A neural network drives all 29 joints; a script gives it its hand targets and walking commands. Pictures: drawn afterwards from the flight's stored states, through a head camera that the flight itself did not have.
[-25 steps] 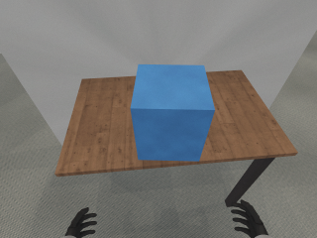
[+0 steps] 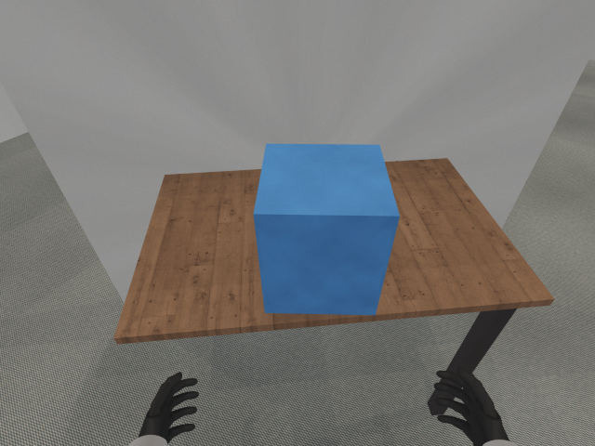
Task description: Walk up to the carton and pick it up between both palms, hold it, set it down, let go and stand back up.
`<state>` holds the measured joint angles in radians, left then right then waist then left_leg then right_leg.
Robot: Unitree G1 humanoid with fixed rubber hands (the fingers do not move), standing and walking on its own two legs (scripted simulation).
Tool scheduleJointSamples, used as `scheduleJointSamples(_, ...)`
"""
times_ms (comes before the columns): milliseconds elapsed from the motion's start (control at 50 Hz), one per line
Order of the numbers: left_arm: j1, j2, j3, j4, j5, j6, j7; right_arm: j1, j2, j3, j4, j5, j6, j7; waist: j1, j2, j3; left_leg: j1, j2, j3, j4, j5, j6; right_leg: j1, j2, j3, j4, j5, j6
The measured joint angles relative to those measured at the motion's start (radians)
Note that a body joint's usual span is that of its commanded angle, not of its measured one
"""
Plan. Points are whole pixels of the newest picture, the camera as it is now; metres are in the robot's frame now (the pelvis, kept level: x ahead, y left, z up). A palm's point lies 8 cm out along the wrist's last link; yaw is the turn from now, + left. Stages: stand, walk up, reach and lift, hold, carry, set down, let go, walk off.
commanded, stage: reach and lift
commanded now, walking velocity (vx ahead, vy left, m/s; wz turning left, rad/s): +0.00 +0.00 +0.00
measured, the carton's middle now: (321, 230) +0.50 +0.01 +0.01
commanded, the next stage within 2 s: none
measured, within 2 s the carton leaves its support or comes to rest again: neither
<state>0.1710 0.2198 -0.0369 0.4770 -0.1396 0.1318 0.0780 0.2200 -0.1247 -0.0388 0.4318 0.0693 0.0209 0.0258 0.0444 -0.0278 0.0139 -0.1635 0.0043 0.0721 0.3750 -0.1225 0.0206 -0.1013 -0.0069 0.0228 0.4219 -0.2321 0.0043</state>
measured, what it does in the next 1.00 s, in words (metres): shifts its weight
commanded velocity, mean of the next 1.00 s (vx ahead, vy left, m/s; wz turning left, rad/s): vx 0.00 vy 0.00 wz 0.00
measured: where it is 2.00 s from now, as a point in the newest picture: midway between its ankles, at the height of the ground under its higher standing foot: outside the picture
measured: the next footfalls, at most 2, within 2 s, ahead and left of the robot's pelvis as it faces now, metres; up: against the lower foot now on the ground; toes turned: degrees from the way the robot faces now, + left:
none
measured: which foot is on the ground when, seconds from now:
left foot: down 0.00-1.00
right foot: down 0.00-1.00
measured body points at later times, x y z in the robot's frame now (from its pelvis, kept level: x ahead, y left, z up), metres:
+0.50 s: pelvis +0.05 -0.01 +0.00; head +0.04 +0.00 +0.45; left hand +0.25 +0.23 -0.02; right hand +0.26 -0.21 -0.03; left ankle +0.06 +0.11 -0.74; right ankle +0.01 -0.13 -0.74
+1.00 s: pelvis +0.05 -0.02 +0.00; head +0.04 -0.01 +0.45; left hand +0.32 +0.23 +0.04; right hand +0.35 -0.20 +0.04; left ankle +0.06 +0.11 -0.74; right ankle +0.01 -0.13 -0.74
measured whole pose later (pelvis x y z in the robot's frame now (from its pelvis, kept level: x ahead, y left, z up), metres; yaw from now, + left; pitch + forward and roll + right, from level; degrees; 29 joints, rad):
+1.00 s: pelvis +0.05 -0.02 +0.00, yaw +0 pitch -3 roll +0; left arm -0.03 0.33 0.04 0.37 -0.23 -0.03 -0.07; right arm -0.05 -0.20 0.11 0.41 0.31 -0.14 -0.13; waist 0.04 -0.04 0.01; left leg -0.12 0.02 0.04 0.35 -0.18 -0.02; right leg -0.03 0.02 0.02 0.34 -0.26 -0.02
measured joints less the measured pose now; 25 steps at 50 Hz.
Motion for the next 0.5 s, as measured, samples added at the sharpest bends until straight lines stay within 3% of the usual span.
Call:
scheduleJointSamples(220, 0.009, 0.017, 0.002, -0.054, -0.028, -0.122, -0.02, -0.023, 0.009, -0.005, -0.022, 0.034, -0.067, -0.021, 0.006, 0.001, 0.004, 0.012, 0.001, 0.002, -0.021, -0.017, -0.002, 0.021, 0.002, 0.005, -0.048, 0.001, 0.003)
scheduleJointSamples(500, 0.057, 0.051, 0.007, -0.053, -0.034, -0.339, -0.069, 0.023, -0.004, 0.054, 0.016, 0.117, -0.259, -0.043, 0.002, 0.005, -0.006, 0.048, 0.014, -0.006, -0.032, -0.06, -0.02, 0.08, 0.016, 0.005, -0.11, -0.014, -0.01)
